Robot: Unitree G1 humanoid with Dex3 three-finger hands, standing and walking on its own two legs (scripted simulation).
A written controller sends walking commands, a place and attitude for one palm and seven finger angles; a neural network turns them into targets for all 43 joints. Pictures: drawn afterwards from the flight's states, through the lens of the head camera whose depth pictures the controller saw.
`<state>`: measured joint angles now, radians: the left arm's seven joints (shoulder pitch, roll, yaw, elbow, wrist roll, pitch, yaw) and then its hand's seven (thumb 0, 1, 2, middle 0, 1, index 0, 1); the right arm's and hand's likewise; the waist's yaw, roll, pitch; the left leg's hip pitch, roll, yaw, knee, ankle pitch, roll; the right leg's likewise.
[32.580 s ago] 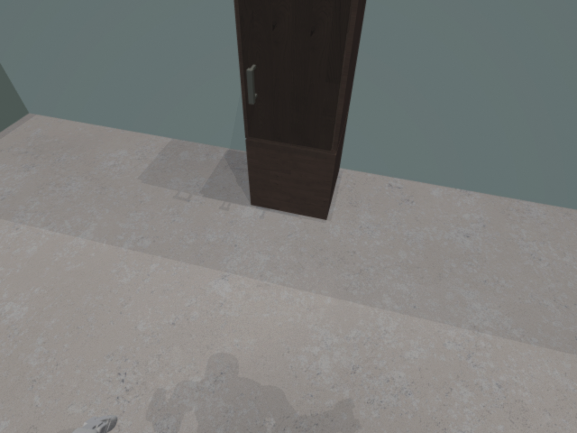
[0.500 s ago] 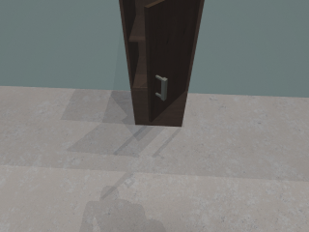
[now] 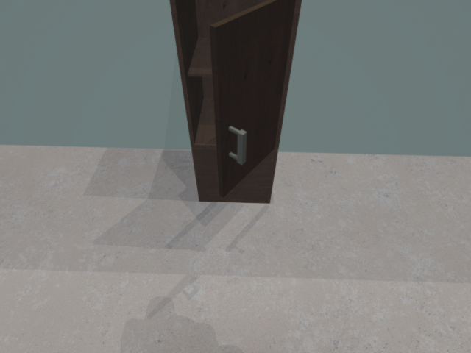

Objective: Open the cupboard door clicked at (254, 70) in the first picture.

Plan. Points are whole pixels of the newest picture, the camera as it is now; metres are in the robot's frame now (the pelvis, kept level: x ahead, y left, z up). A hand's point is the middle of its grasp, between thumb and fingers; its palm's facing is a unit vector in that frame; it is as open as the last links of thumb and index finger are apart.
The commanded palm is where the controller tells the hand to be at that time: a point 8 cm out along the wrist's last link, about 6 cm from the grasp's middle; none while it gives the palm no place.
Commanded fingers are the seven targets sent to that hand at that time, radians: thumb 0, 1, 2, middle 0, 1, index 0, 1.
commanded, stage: look to check the result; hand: left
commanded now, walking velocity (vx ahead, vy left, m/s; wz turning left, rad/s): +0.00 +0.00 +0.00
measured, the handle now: (236, 145) +0.71 +0.03 -0.11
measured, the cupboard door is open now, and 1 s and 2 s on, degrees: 53 53 53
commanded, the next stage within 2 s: walk to a spot facing it in 0.54 s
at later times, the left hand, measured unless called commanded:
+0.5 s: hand out of the picture +0.01 +0.16 -0.17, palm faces +0.03 -0.98 -0.20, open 7.4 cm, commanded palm none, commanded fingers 0.00 0.90 0.90 -0.20 -0.30 -0.20 -0.30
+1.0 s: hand out of the picture +0.05 +0.16 -0.19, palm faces -0.03 -0.98 -0.20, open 7.4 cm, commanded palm none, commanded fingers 0.00 0.90 0.90 -0.20 -0.30 -0.20 -0.30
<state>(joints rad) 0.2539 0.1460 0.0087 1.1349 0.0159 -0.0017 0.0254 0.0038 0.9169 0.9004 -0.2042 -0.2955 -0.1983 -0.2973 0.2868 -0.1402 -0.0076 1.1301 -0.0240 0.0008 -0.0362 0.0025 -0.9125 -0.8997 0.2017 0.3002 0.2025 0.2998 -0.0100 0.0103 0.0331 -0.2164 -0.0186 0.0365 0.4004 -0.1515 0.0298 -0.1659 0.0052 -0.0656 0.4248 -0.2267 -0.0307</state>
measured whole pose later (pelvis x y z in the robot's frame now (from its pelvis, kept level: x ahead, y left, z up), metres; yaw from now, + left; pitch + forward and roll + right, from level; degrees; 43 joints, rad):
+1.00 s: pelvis +0.03 -0.02 -0.01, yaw -6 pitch -1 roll +0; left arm 0.25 0.17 0.07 1.08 0.02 0.05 0.01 0.00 0.90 0.90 -0.20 -0.30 -0.20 -0.30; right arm 0.24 -0.16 -0.05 1.08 -0.02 0.03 -0.06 0.00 -0.91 -0.90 0.20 0.30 0.20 0.30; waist 0.00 -0.01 0.08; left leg -0.25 0.06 0.11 0.56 -0.30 -0.01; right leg -0.21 0.07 0.01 0.54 -0.32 -0.07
